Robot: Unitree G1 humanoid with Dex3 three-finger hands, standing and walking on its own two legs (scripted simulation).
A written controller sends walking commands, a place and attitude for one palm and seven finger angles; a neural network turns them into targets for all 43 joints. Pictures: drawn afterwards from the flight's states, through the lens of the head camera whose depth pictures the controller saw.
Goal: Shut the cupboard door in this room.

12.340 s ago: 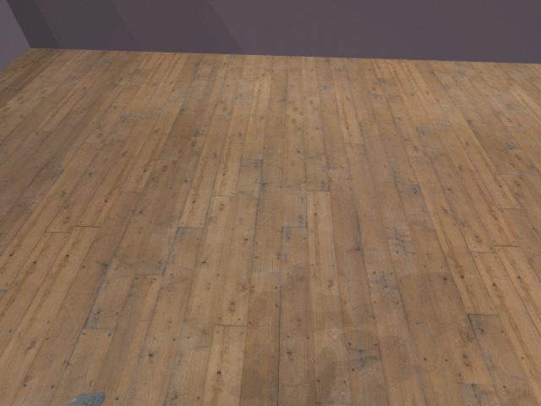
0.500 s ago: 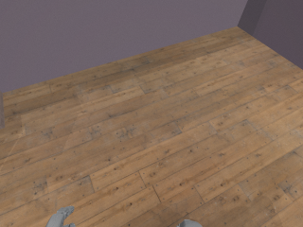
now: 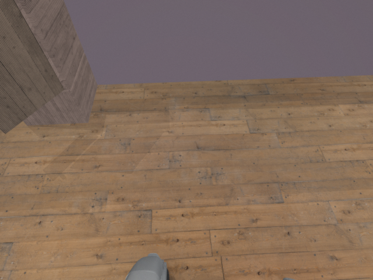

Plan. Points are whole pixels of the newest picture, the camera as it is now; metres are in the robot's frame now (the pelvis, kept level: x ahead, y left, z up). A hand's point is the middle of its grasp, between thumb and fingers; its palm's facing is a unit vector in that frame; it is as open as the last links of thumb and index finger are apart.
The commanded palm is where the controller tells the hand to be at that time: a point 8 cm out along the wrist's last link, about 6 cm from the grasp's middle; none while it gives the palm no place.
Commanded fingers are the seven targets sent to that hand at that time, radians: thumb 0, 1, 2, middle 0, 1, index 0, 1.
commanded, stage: walk to a spot facing it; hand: left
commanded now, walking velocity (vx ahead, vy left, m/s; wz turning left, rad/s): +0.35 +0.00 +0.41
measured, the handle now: out of the picture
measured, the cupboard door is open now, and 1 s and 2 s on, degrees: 56 56 56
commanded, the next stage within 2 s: turn to face it in 1.34 s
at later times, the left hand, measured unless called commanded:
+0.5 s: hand (115, 200) +0.31 +0.24 -0.14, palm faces +0.13 -0.98 -0.18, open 7.4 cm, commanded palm none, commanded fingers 0.00 0.90 0.90 -0.20 -0.30 -0.20 -0.30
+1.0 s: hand (118, 219) +0.27 +0.22 -0.18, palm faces +0.42 -0.89 -0.18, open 7.4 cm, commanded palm none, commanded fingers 0.00 0.90 0.90 -0.20 -0.30 -0.20 -0.30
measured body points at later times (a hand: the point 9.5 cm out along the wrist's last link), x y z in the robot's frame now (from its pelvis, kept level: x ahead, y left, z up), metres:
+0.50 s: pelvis +0.20 +0.04 +0.01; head +0.20 +0.05 +0.46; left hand +0.30 +0.29 -0.13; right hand +0.20 -0.20 -0.14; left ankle +0.10 +0.11 -0.73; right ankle +0.34 -0.10 -0.69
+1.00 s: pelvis +0.40 +0.08 +0.00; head +0.40 +0.11 +0.45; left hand +0.25 +0.27 -0.16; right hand +0.56 -0.12 -0.13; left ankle +0.45 +0.21 -0.72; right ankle +0.37 -0.09 -0.73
